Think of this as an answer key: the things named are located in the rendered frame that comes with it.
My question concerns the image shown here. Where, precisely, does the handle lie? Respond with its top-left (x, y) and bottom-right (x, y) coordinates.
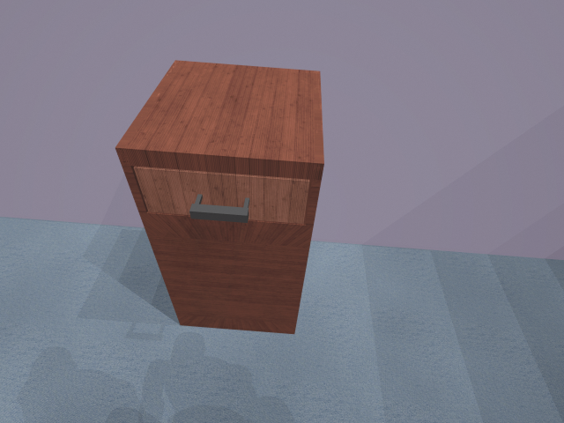
top-left (189, 194), bottom-right (249, 223)

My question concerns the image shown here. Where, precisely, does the drawer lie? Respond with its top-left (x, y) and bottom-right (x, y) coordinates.
top-left (133, 167), bottom-right (309, 224)

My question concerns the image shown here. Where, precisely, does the cabinet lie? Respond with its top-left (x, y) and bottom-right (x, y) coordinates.
top-left (115, 60), bottom-right (324, 334)

